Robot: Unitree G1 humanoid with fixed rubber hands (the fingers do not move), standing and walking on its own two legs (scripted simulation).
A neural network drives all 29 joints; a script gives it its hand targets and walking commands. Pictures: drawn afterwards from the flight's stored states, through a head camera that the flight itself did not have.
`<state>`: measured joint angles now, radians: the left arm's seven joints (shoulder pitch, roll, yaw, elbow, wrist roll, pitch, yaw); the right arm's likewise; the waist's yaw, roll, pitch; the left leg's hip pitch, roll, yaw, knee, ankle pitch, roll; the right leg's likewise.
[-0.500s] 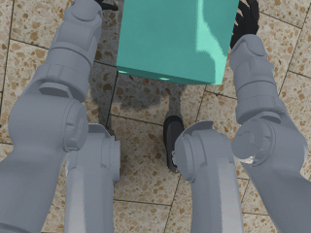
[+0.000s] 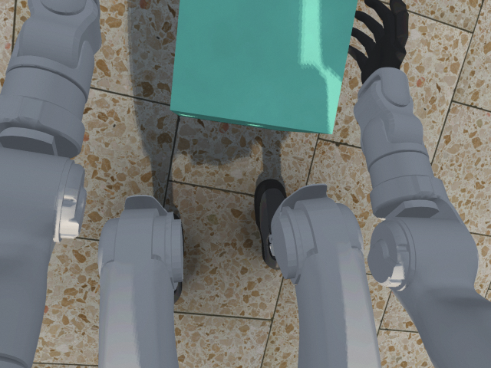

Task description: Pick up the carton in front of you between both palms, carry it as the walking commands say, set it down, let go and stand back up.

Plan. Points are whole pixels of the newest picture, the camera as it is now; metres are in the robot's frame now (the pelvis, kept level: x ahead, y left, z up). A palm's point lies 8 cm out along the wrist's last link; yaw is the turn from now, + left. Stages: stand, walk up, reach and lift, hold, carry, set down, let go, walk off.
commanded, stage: set down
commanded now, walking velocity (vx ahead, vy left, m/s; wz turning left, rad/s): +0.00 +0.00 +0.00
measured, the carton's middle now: (248, 60) +0.51 -0.05 -0.26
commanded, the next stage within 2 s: let go in 0.88 s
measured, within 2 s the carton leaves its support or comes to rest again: neither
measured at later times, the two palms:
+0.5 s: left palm out of the picture +0.57 +0.17 +0.01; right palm out of the picture +0.47 -0.21 +0.01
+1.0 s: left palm out of the picture +0.56 +0.18 +0.15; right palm out of the picture +0.46 -0.21 +0.15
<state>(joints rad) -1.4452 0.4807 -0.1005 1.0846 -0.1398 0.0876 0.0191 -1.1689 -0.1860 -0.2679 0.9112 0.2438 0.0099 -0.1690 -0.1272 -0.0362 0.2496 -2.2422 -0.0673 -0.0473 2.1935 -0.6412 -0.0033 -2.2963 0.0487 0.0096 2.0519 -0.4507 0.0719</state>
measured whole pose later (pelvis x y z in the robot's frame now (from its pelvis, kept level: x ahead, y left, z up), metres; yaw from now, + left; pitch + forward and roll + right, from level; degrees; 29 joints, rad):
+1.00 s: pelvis +0.04 +0.00 +0.25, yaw +3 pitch +45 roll -1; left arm -1.12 0.37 0.19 0.98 0.09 0.16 -0.10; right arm -0.77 -0.02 -0.36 0.57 -0.01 0.15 -0.12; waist -0.14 0.03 -0.10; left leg -1.58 -0.06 -0.06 1.22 -0.41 0.00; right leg -1.62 0.01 0.03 1.13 -0.29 0.04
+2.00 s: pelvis +0.14 +0.00 +0.39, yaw +3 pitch -2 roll -1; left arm 0.24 0.21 0.04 0.44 0.00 0.09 -0.07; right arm 0.22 -0.21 -0.05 0.43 -0.01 0.10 0.07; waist 0.00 0.02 0.07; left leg -0.09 -0.02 -0.06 0.43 -0.31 0.01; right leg -0.16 0.01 0.04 0.42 -0.23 0.02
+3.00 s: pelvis +0.14 -0.02 +0.39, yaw +4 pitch -1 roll +0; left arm 0.15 0.34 0.03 0.86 0.03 0.00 0.02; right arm 0.17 -0.37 -0.01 0.83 -0.03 0.00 -0.03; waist 0.01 0.03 0.02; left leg -0.10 0.00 -0.09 0.45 -0.32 -0.02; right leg -0.19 0.03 0.01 0.47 -0.26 -0.02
